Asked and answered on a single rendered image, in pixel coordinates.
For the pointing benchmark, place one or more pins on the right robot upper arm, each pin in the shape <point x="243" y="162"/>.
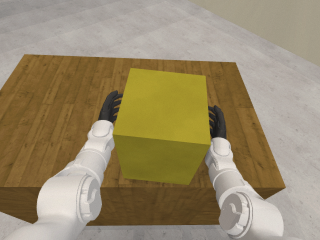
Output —
<point x="245" y="217"/>

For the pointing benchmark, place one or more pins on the carton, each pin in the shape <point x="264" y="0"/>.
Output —
<point x="162" y="130"/>

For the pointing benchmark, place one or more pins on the left robot hand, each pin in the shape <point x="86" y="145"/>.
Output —
<point x="107" y="111"/>

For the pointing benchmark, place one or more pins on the pedestal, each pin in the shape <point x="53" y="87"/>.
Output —
<point x="49" y="104"/>

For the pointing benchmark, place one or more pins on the robot right forearm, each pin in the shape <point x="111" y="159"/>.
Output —
<point x="223" y="173"/>

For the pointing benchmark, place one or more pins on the robot left forearm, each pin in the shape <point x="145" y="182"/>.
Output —
<point x="94" y="156"/>

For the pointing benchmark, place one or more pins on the left robot upper arm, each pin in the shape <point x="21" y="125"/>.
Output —
<point x="65" y="205"/>

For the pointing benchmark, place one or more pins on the right robot hand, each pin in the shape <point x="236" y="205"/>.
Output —
<point x="219" y="125"/>

